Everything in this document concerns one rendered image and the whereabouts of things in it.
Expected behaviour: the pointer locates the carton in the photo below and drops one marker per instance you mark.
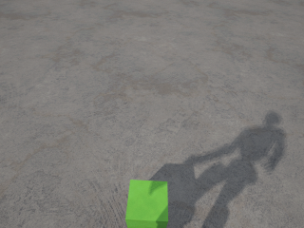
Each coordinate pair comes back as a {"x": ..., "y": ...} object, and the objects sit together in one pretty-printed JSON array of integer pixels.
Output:
[{"x": 147, "y": 204}]

